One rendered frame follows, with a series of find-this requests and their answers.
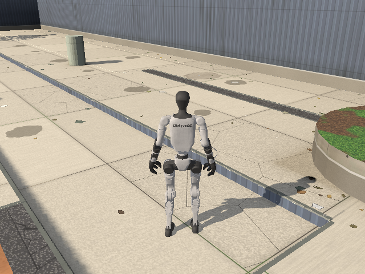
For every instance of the robot left upper arm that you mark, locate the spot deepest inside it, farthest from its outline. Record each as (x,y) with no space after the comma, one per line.
(164,121)

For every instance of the right robot foot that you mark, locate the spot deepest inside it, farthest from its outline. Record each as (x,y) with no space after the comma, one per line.
(195,227)

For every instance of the robot right hand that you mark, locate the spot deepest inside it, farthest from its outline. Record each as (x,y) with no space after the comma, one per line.
(212,167)

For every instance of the robot right upper arm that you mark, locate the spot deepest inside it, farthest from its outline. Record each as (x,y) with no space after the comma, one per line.
(203,130)

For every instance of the robot right forearm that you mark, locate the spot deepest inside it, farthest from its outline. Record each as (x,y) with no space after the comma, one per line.
(209,153)

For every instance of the robot left hand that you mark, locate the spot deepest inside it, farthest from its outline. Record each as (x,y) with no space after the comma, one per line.
(152,165)

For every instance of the robot left thigh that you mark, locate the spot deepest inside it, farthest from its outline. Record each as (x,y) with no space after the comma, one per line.
(169,173)

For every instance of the robot left forearm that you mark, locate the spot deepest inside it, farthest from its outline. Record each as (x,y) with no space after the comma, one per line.
(155,152)

